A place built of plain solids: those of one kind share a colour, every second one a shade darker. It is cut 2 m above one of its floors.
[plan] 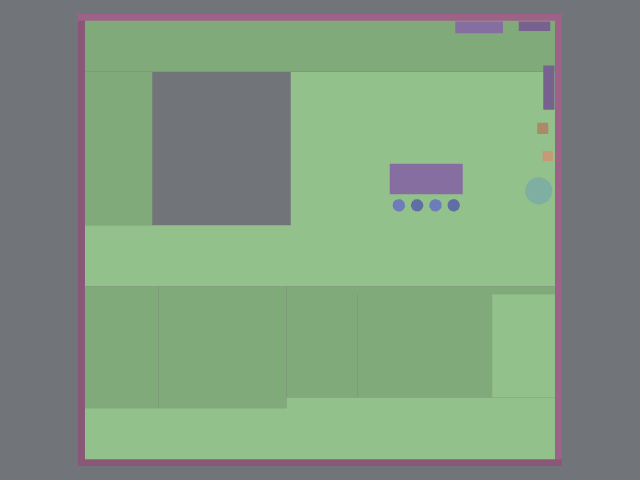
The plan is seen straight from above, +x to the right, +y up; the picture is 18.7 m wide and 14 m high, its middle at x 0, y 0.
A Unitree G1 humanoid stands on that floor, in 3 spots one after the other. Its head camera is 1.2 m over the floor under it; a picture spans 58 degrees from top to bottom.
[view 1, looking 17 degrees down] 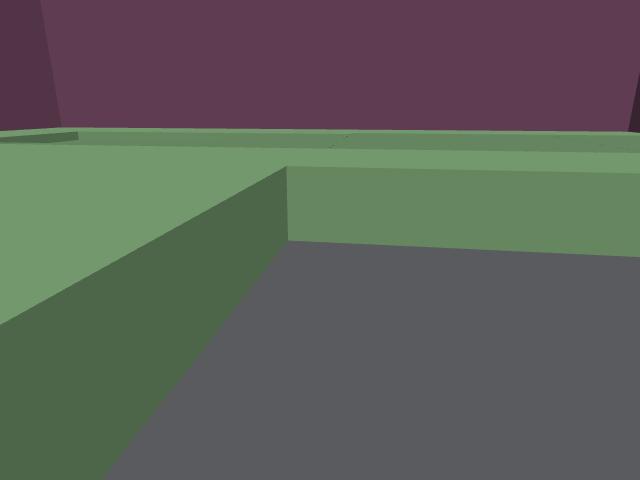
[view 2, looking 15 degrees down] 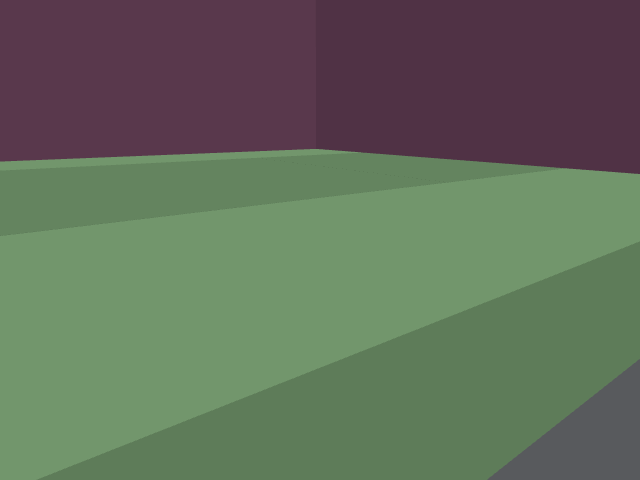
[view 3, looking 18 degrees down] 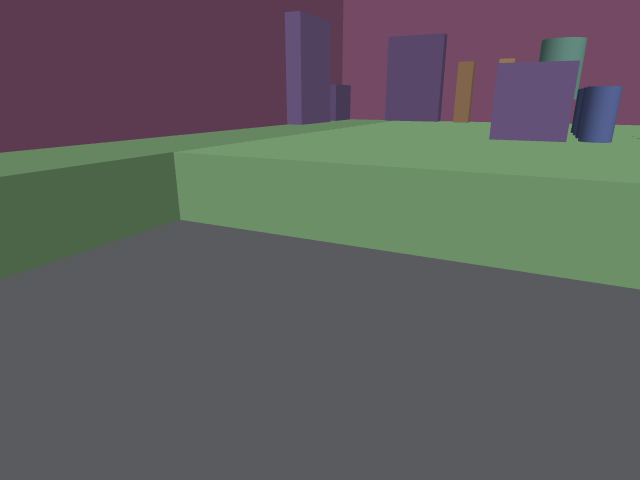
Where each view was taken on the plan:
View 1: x -1.76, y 4.24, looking -81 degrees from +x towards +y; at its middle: floor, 4.04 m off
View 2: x -1.52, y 1.09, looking -126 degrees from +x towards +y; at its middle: floor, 1.94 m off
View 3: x -4.14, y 1.67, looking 26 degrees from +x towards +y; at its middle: floor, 3.85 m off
